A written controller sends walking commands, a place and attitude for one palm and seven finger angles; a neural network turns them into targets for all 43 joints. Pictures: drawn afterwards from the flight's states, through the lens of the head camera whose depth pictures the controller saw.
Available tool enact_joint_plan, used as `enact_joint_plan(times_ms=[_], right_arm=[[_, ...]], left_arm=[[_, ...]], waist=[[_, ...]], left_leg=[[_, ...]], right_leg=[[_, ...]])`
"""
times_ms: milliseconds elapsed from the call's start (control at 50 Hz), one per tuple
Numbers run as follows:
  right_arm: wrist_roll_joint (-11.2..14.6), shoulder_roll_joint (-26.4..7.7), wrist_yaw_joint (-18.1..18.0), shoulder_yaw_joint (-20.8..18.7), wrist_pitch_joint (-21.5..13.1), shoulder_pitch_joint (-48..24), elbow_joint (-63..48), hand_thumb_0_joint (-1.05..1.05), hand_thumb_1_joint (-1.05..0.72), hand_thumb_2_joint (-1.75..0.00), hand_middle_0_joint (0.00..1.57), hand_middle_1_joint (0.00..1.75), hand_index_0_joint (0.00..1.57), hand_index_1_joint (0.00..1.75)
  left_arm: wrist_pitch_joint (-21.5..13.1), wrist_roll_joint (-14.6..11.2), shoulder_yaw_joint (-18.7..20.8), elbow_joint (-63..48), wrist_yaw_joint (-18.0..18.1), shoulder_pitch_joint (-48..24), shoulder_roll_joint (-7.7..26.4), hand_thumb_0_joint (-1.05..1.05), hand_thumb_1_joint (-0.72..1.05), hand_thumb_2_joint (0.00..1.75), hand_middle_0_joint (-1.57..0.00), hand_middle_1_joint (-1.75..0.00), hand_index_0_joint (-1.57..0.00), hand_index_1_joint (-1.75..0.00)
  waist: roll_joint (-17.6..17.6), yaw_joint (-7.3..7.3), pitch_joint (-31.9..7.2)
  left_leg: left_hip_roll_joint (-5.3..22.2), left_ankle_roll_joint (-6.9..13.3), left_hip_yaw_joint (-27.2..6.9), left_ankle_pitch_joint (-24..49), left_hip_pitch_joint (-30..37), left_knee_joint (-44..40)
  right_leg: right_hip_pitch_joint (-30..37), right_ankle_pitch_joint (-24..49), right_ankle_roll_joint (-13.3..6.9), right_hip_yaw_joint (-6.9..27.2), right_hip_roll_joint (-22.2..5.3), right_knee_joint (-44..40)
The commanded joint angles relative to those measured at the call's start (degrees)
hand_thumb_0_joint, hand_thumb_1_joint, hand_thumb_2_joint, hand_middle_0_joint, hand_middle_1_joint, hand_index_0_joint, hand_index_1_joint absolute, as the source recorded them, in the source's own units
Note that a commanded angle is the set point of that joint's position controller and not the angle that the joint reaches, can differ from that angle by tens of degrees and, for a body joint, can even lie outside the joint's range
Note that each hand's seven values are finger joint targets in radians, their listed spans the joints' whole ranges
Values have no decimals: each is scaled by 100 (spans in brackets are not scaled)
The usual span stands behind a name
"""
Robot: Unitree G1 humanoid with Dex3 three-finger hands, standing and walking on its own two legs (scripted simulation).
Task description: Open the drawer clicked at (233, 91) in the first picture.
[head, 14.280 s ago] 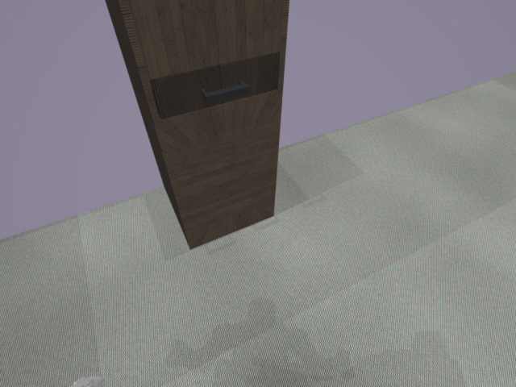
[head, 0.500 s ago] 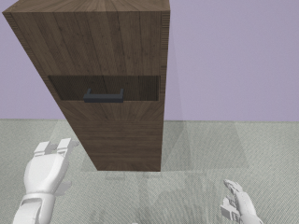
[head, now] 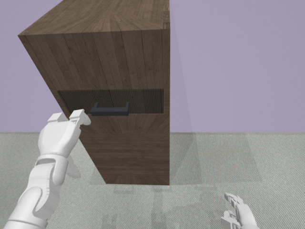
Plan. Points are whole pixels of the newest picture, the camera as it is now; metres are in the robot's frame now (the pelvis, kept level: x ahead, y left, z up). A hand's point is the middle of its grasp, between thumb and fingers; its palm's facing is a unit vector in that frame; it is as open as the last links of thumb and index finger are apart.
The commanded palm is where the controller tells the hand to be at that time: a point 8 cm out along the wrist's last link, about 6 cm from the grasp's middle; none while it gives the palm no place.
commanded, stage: raise the hand with hooked fingers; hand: left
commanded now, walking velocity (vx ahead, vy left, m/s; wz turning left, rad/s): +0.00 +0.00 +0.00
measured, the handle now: (111, 107) +0.51 +0.23 +0.00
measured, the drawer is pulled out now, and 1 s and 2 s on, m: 0.00 0.00 0.00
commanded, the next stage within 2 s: move the hooked fingers above the handle in 0.56 s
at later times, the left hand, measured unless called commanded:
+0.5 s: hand (78, 138) +0.30 +0.23 +0.11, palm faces +0.08 -0.10 -0.99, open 13.8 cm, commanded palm +0.27 +0.24 +0.17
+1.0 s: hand (85, 130) +0.33 +0.22 +0.10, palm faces +0.08 -0.09 -0.99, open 13.8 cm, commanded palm +0.30 +0.23 +0.16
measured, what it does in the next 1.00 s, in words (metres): stands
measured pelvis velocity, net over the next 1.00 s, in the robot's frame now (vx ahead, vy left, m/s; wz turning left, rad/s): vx -0.01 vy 0.00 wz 0.01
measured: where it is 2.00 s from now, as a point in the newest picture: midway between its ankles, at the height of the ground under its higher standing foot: outside the picture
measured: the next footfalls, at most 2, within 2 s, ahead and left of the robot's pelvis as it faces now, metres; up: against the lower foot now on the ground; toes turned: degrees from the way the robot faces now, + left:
none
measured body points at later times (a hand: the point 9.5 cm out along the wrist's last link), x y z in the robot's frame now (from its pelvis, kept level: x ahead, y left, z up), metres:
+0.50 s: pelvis -0.01 +0.00 +0.01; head +0.00 -0.04 +0.45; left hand +0.29 +0.23 +0.16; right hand +0.18 -0.23 -0.10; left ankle +0.03 +0.09 -0.73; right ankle -0.05 -0.10 -0.73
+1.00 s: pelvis -0.01 +0.00 +0.00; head +0.00 -0.03 +0.45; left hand +0.32 +0.23 +0.16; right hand +0.18 -0.23 -0.11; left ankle +0.03 +0.09 -0.73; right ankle -0.05 -0.10 -0.73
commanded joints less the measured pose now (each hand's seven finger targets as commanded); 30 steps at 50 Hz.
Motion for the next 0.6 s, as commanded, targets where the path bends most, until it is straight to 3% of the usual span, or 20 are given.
enact_joint_plan(times_ms=[0, 140, 220, 300, 440, 500, 520, 580], right_arm=[[46, -670, -93, -235, -241, -845, -883, 0, -90, -90, 20, 30, 20, 30], [99, -667, -105, -212, -230, -906, -833, 0, -90, -90, 20, 30, 20, 30], [130, -714, -15, -214, -150, -874, -872, 0, -90, -90, 20, 30, 20, 30], [113, -745, 19, -228, -131, -884, -929, 0, -90, -90, 20, 30, 20, 30], [103, -684, -13, -278, -218, -818, -834, 0, -90, -90, 20, 30, 20, 30], [116, -707, -8, -283, -207, -826, -763, 0, -90, -90, 20, 30, 20, 30], [136, -692, -11, -270, -210, -854, -761, 0, -90, -90, 20, 30, 20, 30], [146, -706, -34, -265, -189, -863, -763, 0, -90, -90, 20, 30, 20, 30]], left_arm=[[-37, 8, 695, -877, -26, -1810, 1246, 0, -50, 30, -30, -120, -30, -120], [-120, -17, 689, -902, -216, -2774, 1441, 0, -50, 30, -30, -120, -30, -120], [7, -80, 669, -445, -369, -2071, 1263, 0, -50, 30, -30, -120, -30, -120], [-56, -104, 772, -694, -433, -2124, 1376, 0, -50, 30, -30, -120, -30, -120], [-378, 2, 813, -1008, -130, -2581, 1413, 0, -50, 30, -30, -120, -30, -120], [-316, -18, 886, -810, -26, -2518, 1458, 0, -50, 30, -30, -120, -30, -120], [-278, -2, 714, -735, -36, -2554, 1287, 0, -50, 30, -30, -120, -30, -120], [-150, -35, 640, -622, -107, -2471, 1265, 0, -50, 30, -30, -120, -30, -120]], waist=[[-456, -21, -974], [-142, -19, -1182], [-425, 88, -1044], [-495, 81, -1040], [-92, 45, -1214], [-203, 51, -1217], [-194, 20, -1139], [-321, 20, -1118]], left_leg=[[112, 2, -114, 1416, 1168, -425], [85, -7, -118, 1413, 1361, -554], [85, -22, -62, 1524, 1193, -635], [75, -11, -40, 1506, 1181, -653], [96, -13, -94, 1452, 1438, -613], [87, -37, -91, 1466, 1365, -605], [96, -28, -93, 1380, 1361, -619], [95, -10, -75, 1348, 1378, -647]], right_leg=[[-95, 1808, -18, 63, -54, -690], [77, 1783, -42, 63, -74, -792], [250, 1977, -37, 54, -83, -818], [283, 1978, -29, 78, -81, -856], [35, 1709, -62, 37, -38, -822], [61, 1717, -64, 46, -26, -818], [-41, 1635, -55, 11, -32, -820], [-3, 1667, -32, 20, -42, -860]])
